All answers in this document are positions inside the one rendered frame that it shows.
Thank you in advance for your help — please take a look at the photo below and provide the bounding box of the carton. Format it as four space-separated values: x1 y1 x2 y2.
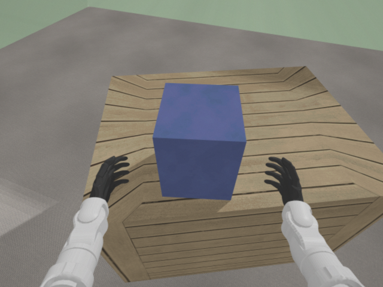
153 83 247 200

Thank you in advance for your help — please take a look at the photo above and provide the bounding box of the robot right forearm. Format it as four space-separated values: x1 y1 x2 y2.
281 200 365 287

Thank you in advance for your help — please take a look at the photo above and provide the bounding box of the left robot hand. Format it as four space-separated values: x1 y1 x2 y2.
89 156 130 202

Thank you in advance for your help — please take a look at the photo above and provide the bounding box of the robot left forearm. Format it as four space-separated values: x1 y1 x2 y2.
40 197 109 287

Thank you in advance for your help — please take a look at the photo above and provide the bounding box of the right robot hand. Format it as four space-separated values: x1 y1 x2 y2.
264 157 304 205

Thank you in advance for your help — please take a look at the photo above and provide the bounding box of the pedestal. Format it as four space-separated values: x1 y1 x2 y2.
82 66 383 283

